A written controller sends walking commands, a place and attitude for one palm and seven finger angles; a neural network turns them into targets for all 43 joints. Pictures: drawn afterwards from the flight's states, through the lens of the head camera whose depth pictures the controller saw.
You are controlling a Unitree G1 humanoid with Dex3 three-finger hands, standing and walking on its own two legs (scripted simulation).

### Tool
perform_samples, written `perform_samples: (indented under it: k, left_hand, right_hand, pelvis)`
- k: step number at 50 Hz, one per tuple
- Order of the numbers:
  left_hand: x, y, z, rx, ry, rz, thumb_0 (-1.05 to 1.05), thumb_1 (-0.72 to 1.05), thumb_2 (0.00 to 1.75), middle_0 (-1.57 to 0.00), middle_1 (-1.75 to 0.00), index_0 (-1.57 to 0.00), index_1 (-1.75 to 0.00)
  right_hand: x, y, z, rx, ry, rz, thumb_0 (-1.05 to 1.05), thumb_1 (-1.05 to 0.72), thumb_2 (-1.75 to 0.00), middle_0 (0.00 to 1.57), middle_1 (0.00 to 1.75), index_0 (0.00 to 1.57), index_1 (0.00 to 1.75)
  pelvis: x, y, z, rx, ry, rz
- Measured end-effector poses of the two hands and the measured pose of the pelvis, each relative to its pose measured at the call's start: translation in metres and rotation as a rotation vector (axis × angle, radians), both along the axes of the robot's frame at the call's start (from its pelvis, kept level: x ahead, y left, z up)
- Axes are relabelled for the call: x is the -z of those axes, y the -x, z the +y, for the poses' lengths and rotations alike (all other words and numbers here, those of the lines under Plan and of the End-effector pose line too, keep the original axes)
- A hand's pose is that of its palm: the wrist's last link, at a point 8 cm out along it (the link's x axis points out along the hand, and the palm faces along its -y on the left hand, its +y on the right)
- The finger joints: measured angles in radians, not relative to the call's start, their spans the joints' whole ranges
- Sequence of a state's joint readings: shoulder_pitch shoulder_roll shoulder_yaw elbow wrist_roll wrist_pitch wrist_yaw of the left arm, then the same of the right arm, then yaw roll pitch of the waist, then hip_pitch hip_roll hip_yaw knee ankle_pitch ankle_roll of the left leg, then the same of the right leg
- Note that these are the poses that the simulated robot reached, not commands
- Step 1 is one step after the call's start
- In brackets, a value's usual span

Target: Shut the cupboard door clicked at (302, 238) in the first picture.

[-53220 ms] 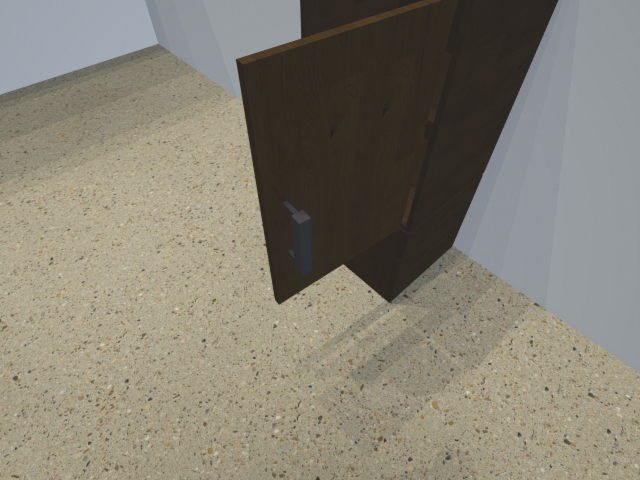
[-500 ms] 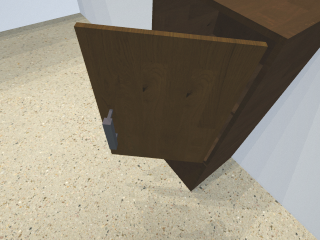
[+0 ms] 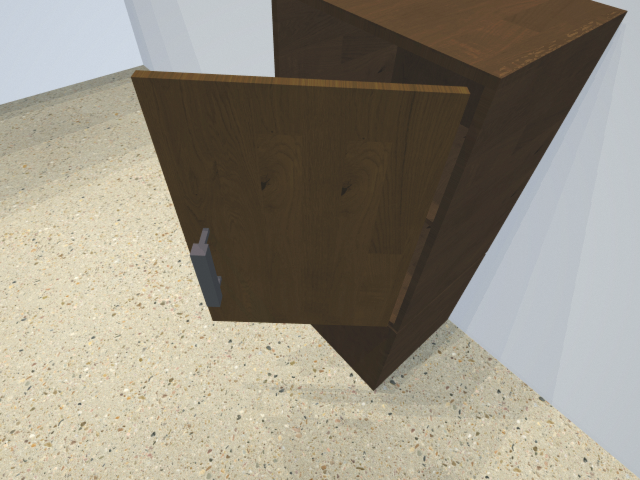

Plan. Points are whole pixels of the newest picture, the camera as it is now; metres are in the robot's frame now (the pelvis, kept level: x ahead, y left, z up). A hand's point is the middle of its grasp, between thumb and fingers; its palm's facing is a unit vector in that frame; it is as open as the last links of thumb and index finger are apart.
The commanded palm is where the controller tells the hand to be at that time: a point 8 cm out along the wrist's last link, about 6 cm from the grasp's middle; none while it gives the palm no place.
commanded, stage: look again from close up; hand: left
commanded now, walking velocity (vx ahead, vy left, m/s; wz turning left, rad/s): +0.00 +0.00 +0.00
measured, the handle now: (210, 268) +0.48 +0.22 -0.10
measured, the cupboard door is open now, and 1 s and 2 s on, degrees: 48 48 48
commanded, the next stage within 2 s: raise the hand and make a fist in 0.52 s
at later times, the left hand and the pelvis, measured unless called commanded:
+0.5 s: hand out of the picture +0.02 +0.19 -0.18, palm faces -0.02 -0.98 -0.20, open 7.4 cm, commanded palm none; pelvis +0.01 +0.02 -0.01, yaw -1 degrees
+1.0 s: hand (192, 468) +0.16 +0.17 -0.09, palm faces +0.04 -1.00 +0.02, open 6.4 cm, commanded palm +0.13 +0.23 -0.08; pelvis -0.02 -0.02 -0.11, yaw +2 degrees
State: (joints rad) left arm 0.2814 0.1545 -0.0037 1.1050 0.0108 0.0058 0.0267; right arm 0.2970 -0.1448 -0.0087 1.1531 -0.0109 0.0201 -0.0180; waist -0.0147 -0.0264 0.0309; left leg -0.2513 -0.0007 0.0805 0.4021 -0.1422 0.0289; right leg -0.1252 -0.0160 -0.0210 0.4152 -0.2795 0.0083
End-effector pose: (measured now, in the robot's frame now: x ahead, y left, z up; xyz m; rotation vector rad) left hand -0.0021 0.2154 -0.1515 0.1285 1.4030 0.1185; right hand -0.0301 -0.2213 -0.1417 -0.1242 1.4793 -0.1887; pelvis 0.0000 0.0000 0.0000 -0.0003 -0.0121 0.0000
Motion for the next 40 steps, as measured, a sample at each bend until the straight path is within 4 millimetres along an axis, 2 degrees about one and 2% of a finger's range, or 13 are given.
perform_samples:
  k: [3, 6, 13, 32, 33, 34, 38, 40]
  left_hand:
    - [0.001, 0.01, -0.003, 0.011, 0.0, 0.022, 0.0, 0.91, 0.9, -0.2, -0.29, -0.2, -0.3]
    - [0.003, 0.016, -0.001, 0.022, -0.004, 0.033, 0.0, 0.91, 0.9, -0.2, -0.29, -0.2, -0.3]
    - [0.0, 0.009, 0.013, 0.011, -0.036, 0.008, 0.0, 0.91, 0.9, -0.2, -0.29, -0.2, -0.3]
    - [0.0, -0.03, 0.027, 0.049, -0.043, -0.048, 0.0, 0.91, 0.9, -0.2, -0.29, -0.2, -0.3]
    - [-0.005, -0.042, 0.031, -0.013, -0.045, -0.106, 0.01, 0.9, 0.9, -0.2, -0.29, -0.2, -0.3]
    - [-0.019, -0.062, 0.036, -0.043, -0.06, -0.24, 0.01, 0.9, 0.9, -0.2, -0.3, -0.2, -0.3]
    - [-0.102, -0.145, 0.032, -0.062, -0.08, -0.848, 0.02, 0.91, 0.9, -0.22, -0.31, -0.22, -0.32]
    - [-0.128, -0.172, 0.026, -0.055, -0.046, -1.093, 0.01, 0.91, 0.9, -0.23, -0.33, -0.23, -0.34]
  right_hand:
    - [0.002, 0.007, 0.006, -0.001, -0.013, 0.012, 0.0, -0.91, -0.89, 0.2, 0.3, 0.2, 0.3]
    - [0.009, 0.005, 0.012, -0.009, -0.027, -0.014, 0.01, -0.91, -0.89, 0.2, 0.3, 0.2, 0.3]
    - [0.019, -0.016, 0.028, -0.037, -0.057, -0.075, 0.01, -0.92, -0.89, 0.2, 0.3, 0.2, 0.3]
    - [0.001, -0.074, 0.002, -0.06, 0.024, -0.18, 0.01, -0.91, -0.89, 0.2, 0.3, 0.2, 0.3]
    - [-0.002, -0.079, 0.0, -0.065, 0.04, -0.219, 0.01, -0.91, -0.89, 0.2, 0.3, 0.2, 0.3]
    - [-0.006, -0.085, -0.002, -0.07, 0.063, -0.29, 0.01, -0.91, -0.89, 0.2, 0.3, 0.2, 0.3]
    - [-0.023, -0.122, -0.011, -0.11, 0.084, -0.592, 0.01, -0.91, -0.89, 0.2, 0.3, 0.2, 0.3]
    - [-0.025, -0.143, -0.016, -0.143, 0.077, -0.704, 0.01, -0.91, -0.89, 0.2, 0.3, 0.2, 0.3]
  pelvis:
    - [0.002, 0.001, 0.003, -0.001, 0.014, 0.006]
    - [0.007, 0.002, 0.007, -0.009, 0.024, 0.012]
    - [0.011, -0.002, 0.015, -0.006, 0.012, 0.007]
    - [0.006, -0.015, 0.016, 0.018, 0.004, 0.011]
    - [0.007, -0.014, 0.016, 0.011, 0.007, 0.007]
    - [0.009, -0.012, 0.014, 0.007, 0.005, 0.009]
    - [0.017, -0.008, 0.01, -0.037, -0.011, 0.038]
    - [0.028, -0.003, 0.007, -0.049, -0.014, 0.077]
